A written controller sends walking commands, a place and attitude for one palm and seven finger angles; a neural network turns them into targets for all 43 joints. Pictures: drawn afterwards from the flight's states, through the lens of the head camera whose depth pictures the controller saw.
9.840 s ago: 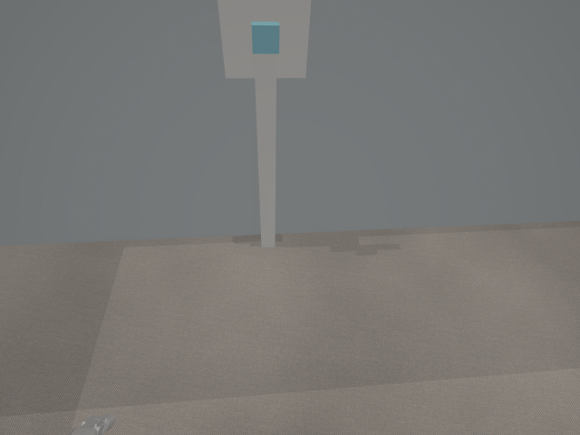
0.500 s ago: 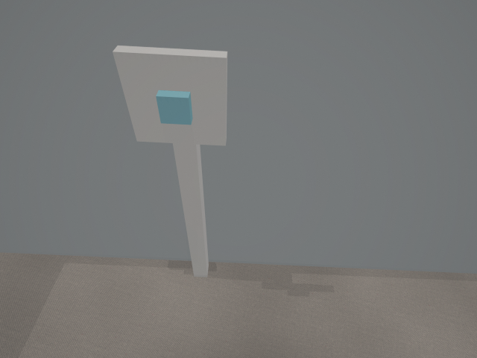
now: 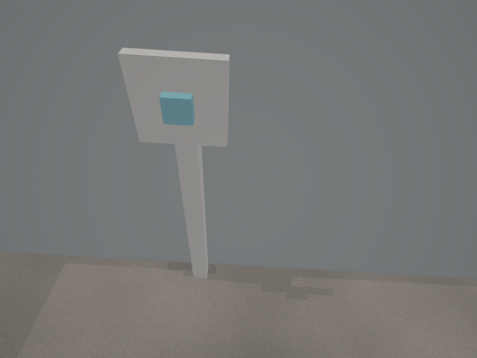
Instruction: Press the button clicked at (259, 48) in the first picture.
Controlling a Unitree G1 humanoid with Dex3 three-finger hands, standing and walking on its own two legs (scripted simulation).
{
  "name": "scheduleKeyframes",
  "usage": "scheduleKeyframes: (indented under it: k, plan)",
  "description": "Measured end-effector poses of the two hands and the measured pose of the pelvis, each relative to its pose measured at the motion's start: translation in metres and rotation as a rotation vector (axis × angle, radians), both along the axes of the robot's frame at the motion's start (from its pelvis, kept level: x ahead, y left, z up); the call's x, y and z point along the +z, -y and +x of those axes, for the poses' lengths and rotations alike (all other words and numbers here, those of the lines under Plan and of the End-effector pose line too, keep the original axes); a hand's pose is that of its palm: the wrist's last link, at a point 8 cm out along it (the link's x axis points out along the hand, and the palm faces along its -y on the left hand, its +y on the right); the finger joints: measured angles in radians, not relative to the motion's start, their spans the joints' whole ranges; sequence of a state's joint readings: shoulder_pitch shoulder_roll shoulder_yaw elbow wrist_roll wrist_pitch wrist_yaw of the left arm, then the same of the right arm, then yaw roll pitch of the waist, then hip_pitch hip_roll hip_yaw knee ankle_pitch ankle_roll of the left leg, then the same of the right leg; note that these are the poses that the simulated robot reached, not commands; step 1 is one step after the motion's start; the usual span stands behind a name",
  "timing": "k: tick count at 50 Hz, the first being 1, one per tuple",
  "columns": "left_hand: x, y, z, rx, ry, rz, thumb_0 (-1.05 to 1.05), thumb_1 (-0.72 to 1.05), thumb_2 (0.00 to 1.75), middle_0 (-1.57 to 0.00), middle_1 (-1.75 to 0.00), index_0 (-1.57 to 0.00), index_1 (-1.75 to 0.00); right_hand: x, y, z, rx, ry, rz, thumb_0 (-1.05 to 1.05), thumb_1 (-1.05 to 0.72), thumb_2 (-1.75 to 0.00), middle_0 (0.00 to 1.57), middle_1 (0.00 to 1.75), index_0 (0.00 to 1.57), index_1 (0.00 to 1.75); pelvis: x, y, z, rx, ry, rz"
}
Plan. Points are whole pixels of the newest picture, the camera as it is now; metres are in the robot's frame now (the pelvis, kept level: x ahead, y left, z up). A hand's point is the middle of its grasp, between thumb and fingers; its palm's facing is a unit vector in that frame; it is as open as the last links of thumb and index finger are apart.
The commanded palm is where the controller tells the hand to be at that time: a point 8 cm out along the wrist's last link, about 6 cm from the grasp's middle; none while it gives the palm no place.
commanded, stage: look again from close up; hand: left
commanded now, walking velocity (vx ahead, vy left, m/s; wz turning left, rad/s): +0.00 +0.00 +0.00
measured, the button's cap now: (178, 108) +0.58 +0.18 +0.13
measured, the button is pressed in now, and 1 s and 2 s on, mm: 0 0 0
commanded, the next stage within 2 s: shuffle to correct the standing spot in 0.20 s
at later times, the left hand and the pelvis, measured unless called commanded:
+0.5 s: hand out of the picture +0.00 +0.16 -0.18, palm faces +0.04 -0.99 -0.16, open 7.4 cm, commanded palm none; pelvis +0.03 -0.01 +0.00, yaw +0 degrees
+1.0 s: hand out of the picture +0.12 +0.15 -0.17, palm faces +0.00 -0.98 -0.19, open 7.4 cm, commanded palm none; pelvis +0.13 -0.01 +0.01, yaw -3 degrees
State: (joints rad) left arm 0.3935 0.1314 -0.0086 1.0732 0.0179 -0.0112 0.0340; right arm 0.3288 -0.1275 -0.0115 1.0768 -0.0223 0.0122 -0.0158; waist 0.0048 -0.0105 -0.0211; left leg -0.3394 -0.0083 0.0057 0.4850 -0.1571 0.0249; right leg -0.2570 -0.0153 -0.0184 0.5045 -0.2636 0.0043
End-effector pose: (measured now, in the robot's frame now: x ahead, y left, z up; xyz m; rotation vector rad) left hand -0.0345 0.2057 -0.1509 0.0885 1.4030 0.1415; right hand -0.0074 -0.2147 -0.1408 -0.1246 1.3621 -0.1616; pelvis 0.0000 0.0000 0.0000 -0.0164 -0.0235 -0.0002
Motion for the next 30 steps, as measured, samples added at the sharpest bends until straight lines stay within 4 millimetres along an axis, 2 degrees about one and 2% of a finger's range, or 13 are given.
scheduleKeyframes:
  k: [18, 30]
  plan:
    - [0.005, -0.009, 0.016, -0.008, -0.013, 0.032, 0.0, 0.91, 0.9, -0.2, -0.3, -0.2, -0.29, 0.0, 0.007, 0.013, 0.003, -0.012, -0.003, 0.0, -0.9, -0.9, 0.2, 0.3, 0.2, 0.3, 0.001, 0.004, 0.014, -0.001, -0.011, 0.004]
    - [0.002, 0.004, 0.035, 0.008, -0.052, -0.003, 0.0, 0.91, 0.9, -0.2, -0.3, -0.19, -0.29, -0.002, 0.007, 0.037, -0.011, -0.033, 0.006, 0.0, -0.9, -0.9, 0.2, 0.3, 0.2, 0.3, -0.002, 0.009, 0.05, -0.01, -0.034, 0.011]
